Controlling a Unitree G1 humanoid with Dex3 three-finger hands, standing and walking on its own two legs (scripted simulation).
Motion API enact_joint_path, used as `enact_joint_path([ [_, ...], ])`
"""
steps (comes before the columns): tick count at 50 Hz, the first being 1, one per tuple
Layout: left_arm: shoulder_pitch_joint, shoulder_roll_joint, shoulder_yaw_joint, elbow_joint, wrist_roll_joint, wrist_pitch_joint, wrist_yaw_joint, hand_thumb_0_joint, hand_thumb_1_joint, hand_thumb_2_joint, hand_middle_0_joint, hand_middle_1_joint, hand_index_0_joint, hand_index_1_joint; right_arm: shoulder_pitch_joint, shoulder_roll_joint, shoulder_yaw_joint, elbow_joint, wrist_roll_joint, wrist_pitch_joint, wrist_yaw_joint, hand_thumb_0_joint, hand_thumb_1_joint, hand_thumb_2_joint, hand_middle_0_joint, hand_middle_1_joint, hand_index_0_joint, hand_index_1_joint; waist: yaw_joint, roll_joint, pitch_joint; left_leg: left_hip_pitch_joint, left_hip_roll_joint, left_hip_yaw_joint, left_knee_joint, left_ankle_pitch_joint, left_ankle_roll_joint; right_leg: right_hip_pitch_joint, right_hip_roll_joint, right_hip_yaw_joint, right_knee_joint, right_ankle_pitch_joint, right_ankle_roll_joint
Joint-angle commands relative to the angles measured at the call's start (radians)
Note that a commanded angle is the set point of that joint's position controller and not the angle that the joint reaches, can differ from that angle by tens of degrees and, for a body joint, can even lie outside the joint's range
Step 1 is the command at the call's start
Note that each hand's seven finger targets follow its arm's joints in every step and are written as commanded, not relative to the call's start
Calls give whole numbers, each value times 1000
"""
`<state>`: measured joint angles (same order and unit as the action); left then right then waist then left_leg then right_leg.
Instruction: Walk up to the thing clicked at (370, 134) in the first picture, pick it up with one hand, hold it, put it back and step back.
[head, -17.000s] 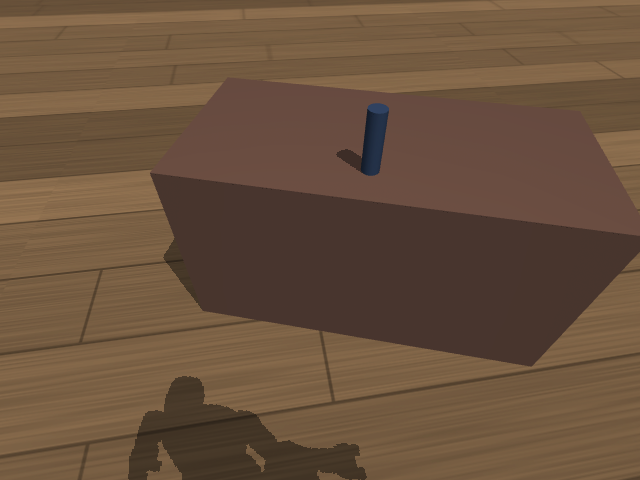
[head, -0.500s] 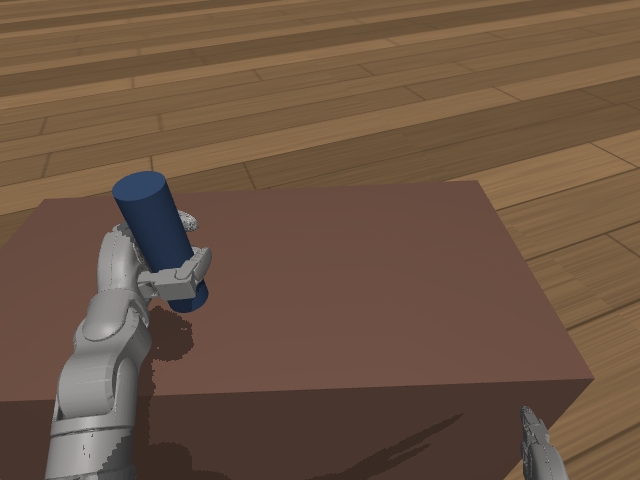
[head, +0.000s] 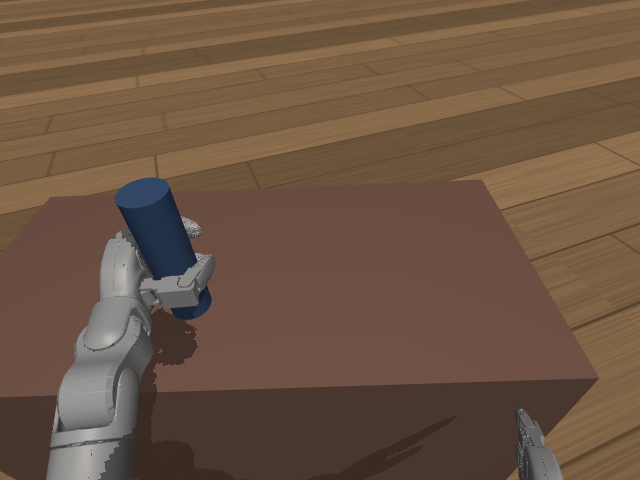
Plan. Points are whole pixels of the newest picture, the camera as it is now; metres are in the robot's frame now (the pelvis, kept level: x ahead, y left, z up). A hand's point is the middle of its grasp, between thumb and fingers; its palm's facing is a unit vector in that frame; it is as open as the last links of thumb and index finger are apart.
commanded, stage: hold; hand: left
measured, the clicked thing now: (170, 255) +0.32 +0.18 +0.19
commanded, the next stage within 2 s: crouch in 1.02 s
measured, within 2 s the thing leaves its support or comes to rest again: neither
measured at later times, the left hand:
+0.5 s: hand (185, 262) +0.33 +0.16 +0.17, palm faces +0.16 -0.99 +0.00, open 6.9 cm
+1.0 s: hand (186, 257) +0.33 +0.16 +0.17, palm faces +0.16 -0.99 +0.00, open 6.9 cm
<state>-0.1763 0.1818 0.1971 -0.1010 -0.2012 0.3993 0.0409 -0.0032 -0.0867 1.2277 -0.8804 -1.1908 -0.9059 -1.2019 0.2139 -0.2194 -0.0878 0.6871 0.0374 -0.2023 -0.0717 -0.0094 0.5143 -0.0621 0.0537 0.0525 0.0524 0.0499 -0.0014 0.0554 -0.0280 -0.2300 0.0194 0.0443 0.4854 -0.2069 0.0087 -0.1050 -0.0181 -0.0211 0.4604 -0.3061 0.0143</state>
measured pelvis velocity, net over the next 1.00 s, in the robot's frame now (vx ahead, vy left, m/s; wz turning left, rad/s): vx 0.01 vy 0.00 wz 0.00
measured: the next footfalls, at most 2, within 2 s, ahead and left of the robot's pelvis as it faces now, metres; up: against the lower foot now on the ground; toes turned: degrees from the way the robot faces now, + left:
none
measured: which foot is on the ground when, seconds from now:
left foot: down 0.00-1.00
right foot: down 0.00-1.00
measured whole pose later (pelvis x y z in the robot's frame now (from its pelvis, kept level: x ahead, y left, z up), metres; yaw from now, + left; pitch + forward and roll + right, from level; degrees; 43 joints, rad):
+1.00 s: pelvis +0.01 +0.00 +0.00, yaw +0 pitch -3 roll +0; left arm -0.17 0.19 0.20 -0.11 -0.21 0.39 0.04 0.00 -0.09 1.23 -0.88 -1.19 -0.91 -1.20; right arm 0.20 -0.22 -0.08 0.69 0.04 -0.20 -0.08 -0.01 0.52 -0.06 0.05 0.05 0.05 0.05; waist -0.01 0.05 -0.03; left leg -0.22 0.02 0.04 0.48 -0.21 0.00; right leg -0.10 -0.02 -0.03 0.45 -0.31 0.01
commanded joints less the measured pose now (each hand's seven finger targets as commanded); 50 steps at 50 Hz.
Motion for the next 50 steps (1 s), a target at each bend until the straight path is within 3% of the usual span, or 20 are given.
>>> enact_joint_path([
  [1,-418,162,67,-304,-12,-118,1,0,451,1351,-1330,-1471,-1349,-1471,-138,-114,-29,-162,1,-55,-12,0,531,-58,49,50,50,50,3,-17,-208,206,-3,-24,-47,165,8,-113,25,-20,-81,211,-13],
  [9,-415,170,70,-295,-10,-130,-3,0,462,1381,-1349,-1491,-1365,-1495,-166,-134,-38,-189,-4,-67,-23,0,529,-60,49,50,49,50,-3,-33,-214,205,-4,-21,-47,159,11,-100,25,-16,-85,212,-9],
  [11,-448,194,83,-352,-14,-138,-3,0,455,1368,-1336,-1476,-1353,-1480,-129,-102,-16,-151,-4,-62,-20,0,531,-60,49,51,50,51,6,-21,-200,200,-5,-22,-53,153,10,-101,25,-18,-85,204,-11],
  [12,-392,149,57,-269,-16,-127,-7,0,450,1380,-1335,-1484,-1351,-1488,-154,-119,-29,-160,-3,-65,-24,0,530,-60,49,50,50,50,-3,-32,-193,203,-6,-20,-50,157,12,-109,24,-16,-85,210,-9],
  [14,-447,171,75,-315,-22,-132,-7,0,449,1374,-1343,-1480,-1356,-1486,-135,-119,-27,-151,-5,-66,-21,0,527,-61,49,50,49,51,-1,-35,-193,201,-1,-24,-52,150,9,-111,28,-22,-84,201,-11],
  [16,-409,148,53,-289,-18,-124,-9,0,449,1382,-1343,-1487,-1358,-1492,-140,-104,-19,-152,-2,-65,-19,0,532,-60,49,50,49,50,-1,-35,-188,199,-9,-19,-47,164,13,-111,22,-17,-87,220,-8],
  [18,-459,208,92,-375,-18,-137,-4,0,447,1371,-1338,-1478,-1354,-1483,-126,-122,-36,-151,-2,-63,-21,0,531,-60,49,50,49,50,5,-8,-228,214,-12,-16,-41,179,13,-96,18,-14,-84,235,-8],
  [21,-405,149,51,-313,-13,-121,-6,0,453,1374,-1321,-1472,-1338,-1476,-141,-111,-26,-171,-3,-63,-18,0,531,-61,49,50,49,50,3,-15,-211,212,-5,-21,-45,186,8,-98,26,-19,-79,233,-12],
  [24,-437,181,77,-340,-16,-123,-6,0,459,1379,-1322,-1475,-1338,-1479,-132,-107,-20,-162,-2,-61,-18,0,531,-60,49,50,49,50,4,-23,-214,215,-5,-22,-43,203,10,-101,25,-18,-78,252,-9],
  [25,-377,138,48,-261,-15,-112,-10,0,452,1387,-1328,-1485,-1346,-1489,-136,-107,-24,-160,-2,-60,-19,0,534,-59,49,50,50,50,-3,-50,-193,206,-7,-20,-39,210,15,-104,23,-16,-79,263,-5],
  [26,-422,164,77,-321,-23,-117,-8,0,459,1390,-1334,-1487,-1350,-1493,-141,-108,-18,-166,-2,-60,-18,0,535,-60,49,50,49,50,8,-48,-198,202,-7,-21,-43,196,13,-94,22,-17,-83,251,-5],
  [32,-443,199,95,-317,-11,-125,-1,0,458,1376,-1333,-1480,-1348,-1485,-131,-120,-32,-173,-1,-59,-17,0,530,-61,49,50,49,50,7,-22,-220,215,-6,-22,-45,189,8,-96,24,-19,-79,238,-11],
  [36,-414,176,91,-308,-25,-123,-7,0,479,1371,-1341,-1485,-1360,-1486,-125,-110,-25,-148,1,-55,-11,0,532,-59,49,50,50,50,11,-44,-211,205,-10,-20,-27,242,18,-85,19,-16,-70,304,-1],
  [38,-409,152,55,-279,-14,-121,-10,0,464,1385,-1342,-1487,-1357,-1493,-134,-118,-36,-172,0,-57,-15,0,527,-62,49,50,49,50,-11,-56,-224,223,-12,-16,-19,269,24,-92,16,-10,-71,336,5],
  [39,-436,176,66,-348,-15,-132,-9,0,464,1383,-1345,-1486,-1360,-1491,-148,-115,-29,-180,0,-55,-13,0,534,-60,49,50,49,50,7,-39,-244,223,-11,-18,-23,265,22,-77,16,-13,-71,327,1],
  [42,-434,180,69,-330,-10,-129,-8,0,474,1384,-1342,-1489,-1359,-1492,-129,-95,-17,-144,-2,-54,-12,0,535,-59,49,50,50,50,4,-15,-217,215,-10,-17,-32,233,17,-94,18,-14,-76,288,-5],
  [43,-442,202,98,-342,-14,-133,-3,0,476,1384,-1344,-1488,-1361,-1492,-150,-123,-34,-173,-3,-57,-16,0,533,-60,49,50,49,50,2,-23,-224,214,-10,-18,-35,217,14,-84,19,-13,-79,272,-5],
  [46,-431,198,96,-317,-15,-121,0,0,445,1387,-1338,-1495,-1356,-1498,-141,-125,-38,-168,-2,-54,-18,0,532,-60,49,50,49,50,-2,-39,-231,224,-8,-21,-35,223,17,-85,21,-17,-79,281,-3],
  [48,-443,159,57,-306,-19,-116,-5,0,486,1395,-1334,-1490,-1351,-1493,-133,-105,-23,-156,-1,-53,-20,0,536,-59,49,50,49,50,-8,-52,-213,216,-10,-18,-34,228,20,-90,19,-15,-81,295,0],
  [50,-454,175,74,-295,-23,-107,-3,0,461,1386,-1342,-1491,-1359,-1494,-134,-133,-43,-158,1,-55,-22,0,533,-60,49,50,49,50,-9,-37,-206,218,-10,-18,-38,217,17,-98,20,-17,-81,279,-3],
])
